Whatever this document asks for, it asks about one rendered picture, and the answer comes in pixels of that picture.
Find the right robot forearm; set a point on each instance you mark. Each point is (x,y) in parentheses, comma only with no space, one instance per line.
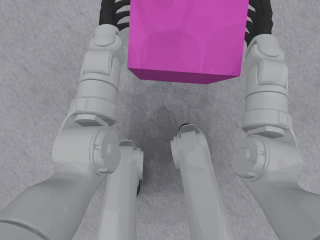
(266,92)

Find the right robot upper arm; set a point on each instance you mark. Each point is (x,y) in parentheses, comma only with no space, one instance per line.
(271,169)

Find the robot right hand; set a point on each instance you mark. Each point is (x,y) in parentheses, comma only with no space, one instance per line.
(261,18)

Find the left robot foot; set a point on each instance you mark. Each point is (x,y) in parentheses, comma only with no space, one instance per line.
(138,188)

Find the left robot upper arm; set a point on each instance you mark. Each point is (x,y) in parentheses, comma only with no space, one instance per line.
(53,209)

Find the robot left hand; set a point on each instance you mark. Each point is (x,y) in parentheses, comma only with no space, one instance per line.
(109,16)

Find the left robot forearm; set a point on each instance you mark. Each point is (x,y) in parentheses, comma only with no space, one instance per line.
(95,102)

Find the right robot shin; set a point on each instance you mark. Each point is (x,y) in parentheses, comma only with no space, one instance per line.
(200,136)

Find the carton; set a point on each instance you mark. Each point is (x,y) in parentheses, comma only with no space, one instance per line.
(186,41)

